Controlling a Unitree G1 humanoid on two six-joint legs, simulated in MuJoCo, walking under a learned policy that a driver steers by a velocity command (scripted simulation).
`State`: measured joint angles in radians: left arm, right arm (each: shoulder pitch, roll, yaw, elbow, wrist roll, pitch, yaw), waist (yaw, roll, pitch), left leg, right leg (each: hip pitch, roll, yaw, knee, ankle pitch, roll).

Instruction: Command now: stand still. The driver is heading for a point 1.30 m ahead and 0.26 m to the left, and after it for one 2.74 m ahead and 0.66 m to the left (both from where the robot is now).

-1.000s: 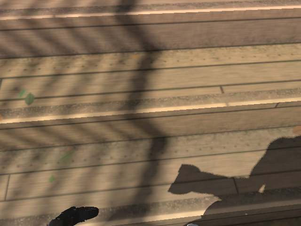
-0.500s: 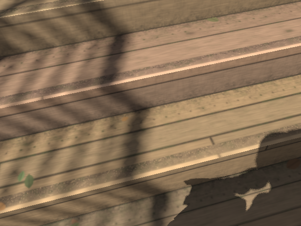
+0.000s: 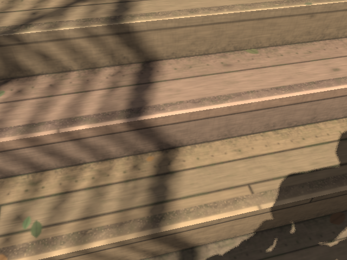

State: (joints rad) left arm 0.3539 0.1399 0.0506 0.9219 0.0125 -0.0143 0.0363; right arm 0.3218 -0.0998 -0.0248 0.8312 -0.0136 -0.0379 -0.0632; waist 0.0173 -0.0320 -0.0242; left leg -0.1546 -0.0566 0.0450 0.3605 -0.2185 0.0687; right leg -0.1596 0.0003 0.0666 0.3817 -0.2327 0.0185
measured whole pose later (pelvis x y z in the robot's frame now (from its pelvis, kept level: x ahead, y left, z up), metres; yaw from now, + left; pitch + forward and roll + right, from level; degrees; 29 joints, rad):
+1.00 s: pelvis +0.02 -0.01 +0.00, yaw +0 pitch +1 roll +0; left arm 0.41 0.13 0.01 0.98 0.03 -0.03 0.01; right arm 0.47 -0.16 -0.04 1.03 -0.01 -0.02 -0.05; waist -0.04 0.02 -0.05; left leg -0.14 -0.05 0.02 0.35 -0.25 0.12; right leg -0.37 -0.02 -0.08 0.82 -0.41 -0.06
